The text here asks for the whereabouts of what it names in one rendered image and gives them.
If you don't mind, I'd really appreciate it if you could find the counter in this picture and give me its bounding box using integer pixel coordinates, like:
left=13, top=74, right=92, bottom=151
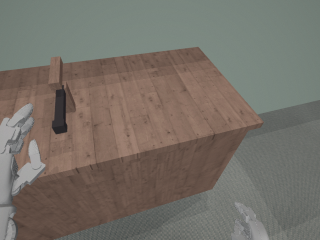
left=0, top=47, right=264, bottom=240

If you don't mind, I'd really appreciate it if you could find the robot right hand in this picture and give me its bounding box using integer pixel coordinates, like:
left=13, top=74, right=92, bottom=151
left=231, top=201, right=270, bottom=240

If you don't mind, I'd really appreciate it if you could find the robot left hand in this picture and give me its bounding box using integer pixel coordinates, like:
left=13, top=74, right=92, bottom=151
left=0, top=103, right=46, bottom=205

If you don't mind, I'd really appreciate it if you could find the tap lever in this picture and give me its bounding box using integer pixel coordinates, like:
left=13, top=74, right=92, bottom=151
left=52, top=85, right=68, bottom=135

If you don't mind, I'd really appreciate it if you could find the left robot forearm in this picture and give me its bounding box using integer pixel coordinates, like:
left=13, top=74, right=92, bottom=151
left=0, top=204, right=18, bottom=240

